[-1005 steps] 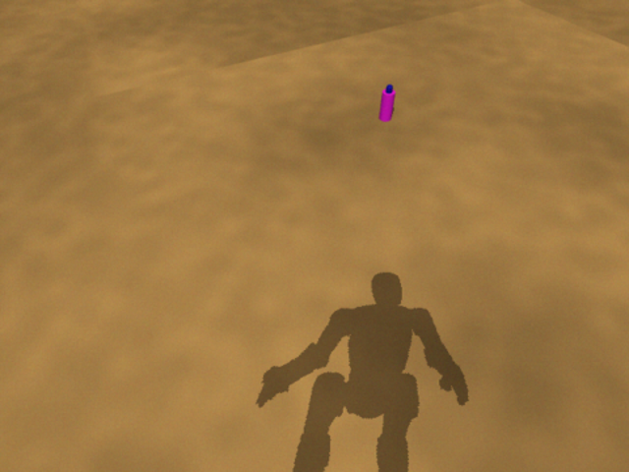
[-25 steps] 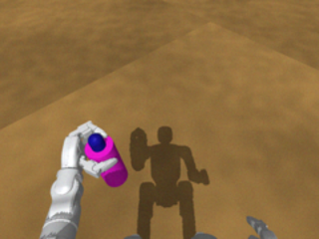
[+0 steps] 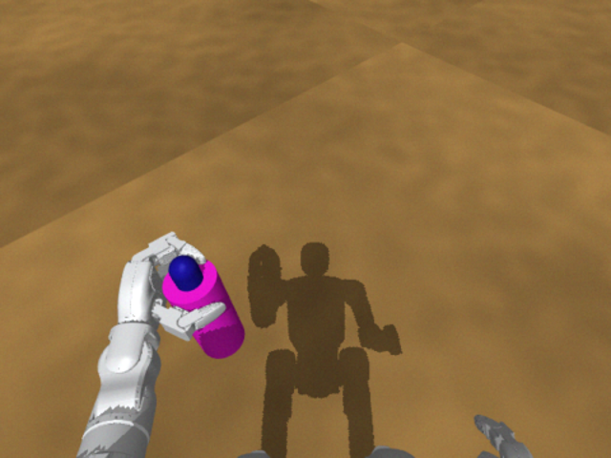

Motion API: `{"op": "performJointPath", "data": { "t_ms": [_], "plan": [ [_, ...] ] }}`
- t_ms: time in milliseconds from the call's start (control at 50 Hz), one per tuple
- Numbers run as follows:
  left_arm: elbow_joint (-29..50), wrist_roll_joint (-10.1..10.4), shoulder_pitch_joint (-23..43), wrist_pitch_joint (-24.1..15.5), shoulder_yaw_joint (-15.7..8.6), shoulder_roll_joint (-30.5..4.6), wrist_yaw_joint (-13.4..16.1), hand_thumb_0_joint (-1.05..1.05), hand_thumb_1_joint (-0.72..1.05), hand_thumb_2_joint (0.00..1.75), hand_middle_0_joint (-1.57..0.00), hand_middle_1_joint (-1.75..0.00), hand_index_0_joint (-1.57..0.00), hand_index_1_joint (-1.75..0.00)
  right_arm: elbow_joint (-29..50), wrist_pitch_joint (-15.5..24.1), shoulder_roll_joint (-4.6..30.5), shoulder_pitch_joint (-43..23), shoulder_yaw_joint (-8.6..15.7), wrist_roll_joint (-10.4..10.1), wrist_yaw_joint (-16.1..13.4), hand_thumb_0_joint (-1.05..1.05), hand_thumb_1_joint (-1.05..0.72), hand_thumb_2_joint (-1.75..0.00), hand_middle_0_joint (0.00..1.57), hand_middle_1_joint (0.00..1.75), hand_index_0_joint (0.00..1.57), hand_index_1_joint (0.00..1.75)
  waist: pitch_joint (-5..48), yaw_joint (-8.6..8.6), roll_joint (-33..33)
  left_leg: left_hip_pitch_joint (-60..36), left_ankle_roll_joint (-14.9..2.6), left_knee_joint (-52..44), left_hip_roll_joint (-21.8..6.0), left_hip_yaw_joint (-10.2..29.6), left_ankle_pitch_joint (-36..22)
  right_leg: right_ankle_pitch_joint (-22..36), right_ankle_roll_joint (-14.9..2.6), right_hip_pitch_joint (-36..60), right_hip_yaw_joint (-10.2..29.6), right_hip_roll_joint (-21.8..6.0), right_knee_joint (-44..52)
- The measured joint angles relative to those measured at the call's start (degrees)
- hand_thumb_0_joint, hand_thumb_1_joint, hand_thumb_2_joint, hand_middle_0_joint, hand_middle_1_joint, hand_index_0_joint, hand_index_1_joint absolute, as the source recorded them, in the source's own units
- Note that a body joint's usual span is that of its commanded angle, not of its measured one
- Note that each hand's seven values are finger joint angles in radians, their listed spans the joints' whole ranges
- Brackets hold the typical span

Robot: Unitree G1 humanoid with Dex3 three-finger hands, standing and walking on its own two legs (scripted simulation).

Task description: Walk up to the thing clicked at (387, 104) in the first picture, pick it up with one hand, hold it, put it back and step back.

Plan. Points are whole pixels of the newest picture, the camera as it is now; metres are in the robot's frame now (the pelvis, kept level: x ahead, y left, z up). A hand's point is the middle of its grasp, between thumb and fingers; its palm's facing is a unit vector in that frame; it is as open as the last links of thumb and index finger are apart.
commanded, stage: hold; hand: left
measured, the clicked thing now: (204, 304) +0.32 +0.17 -0.01
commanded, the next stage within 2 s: crouch in 0.48 s
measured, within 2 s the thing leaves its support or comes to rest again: neither
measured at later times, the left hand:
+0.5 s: hand (192, 280) +0.33 +0.17 +0.04, palm faces +0.05 -1.00 -0.04, open 9.1 cm
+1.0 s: hand (206, 300) +0.35 +0.18 -0.05, palm faces +0.07 -1.00 -0.01, open 9.1 cm
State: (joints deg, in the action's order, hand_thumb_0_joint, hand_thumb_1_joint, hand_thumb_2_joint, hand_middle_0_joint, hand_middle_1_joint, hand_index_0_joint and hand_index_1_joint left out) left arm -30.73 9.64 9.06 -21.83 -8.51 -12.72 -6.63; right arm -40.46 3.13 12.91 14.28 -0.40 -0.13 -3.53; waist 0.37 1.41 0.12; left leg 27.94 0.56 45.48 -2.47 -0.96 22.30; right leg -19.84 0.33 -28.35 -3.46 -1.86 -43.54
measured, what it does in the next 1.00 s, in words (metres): stands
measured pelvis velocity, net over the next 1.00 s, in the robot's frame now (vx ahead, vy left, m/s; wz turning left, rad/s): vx -0.02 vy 0.00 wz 0.00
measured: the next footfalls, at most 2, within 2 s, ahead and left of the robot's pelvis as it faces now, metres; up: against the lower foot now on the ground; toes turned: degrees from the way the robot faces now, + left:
none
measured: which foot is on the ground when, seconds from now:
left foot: down 0.00-1.00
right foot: down 0.00-1.00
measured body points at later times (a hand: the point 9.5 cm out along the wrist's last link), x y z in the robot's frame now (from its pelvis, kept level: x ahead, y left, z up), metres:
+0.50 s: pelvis +0.00 +0.00 +0.00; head +0.04 +0.01 +0.45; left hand +0.33 +0.23 +0.04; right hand +0.11 -0.25 -0.11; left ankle +0.01 +0.12 -0.71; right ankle +0.02 -0.13 -0.71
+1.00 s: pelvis -0.02 +0.00 -0.04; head +0.08 +0.02 +0.39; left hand +0.34 +0.23 -0.04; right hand +0.10 -0.26 -0.16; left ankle +0.01 +0.12 -0.71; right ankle +0.02 -0.13 -0.71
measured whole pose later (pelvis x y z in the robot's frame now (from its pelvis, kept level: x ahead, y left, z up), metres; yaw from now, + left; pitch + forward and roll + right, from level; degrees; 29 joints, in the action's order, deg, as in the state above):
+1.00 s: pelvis -0.02 +0.00 -0.04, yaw +0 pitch +15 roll -1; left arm -47.0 8.4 19.7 -33.0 -12.4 -13.4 -7.9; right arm -40.2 4.0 13.6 12.4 0.8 2.0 0.0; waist 3.0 3.2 -1.3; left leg 49.2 0.6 61.1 -2.5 0.1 26.8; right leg -24.4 -0.1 -49.4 -3.8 -2.3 -59.0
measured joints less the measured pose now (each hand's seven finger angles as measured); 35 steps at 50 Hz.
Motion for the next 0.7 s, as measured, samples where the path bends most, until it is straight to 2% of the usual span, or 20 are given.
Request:
{"op": "performJointPath", "data": {
  "t_ms": [700],
  "plan": [
    [0.7,-0.3,-0.2,0.4,1.0,-0.1,0.5,-0.03,-0.48,1.03,-0.71,-1.19,-0.94,-1.21,-0.1,0.3,0.1,0.5,0.4,0.0,0.6,0.01,-0.91,-0.91,0.21,0.30,0.21,0.30,0.2,0.00,0.3,0.4,-0.09,0.5,0.0,0.1,0.5,-0.4,0.13,-0.3,0.0,0.0,-0.3]
  ]
}}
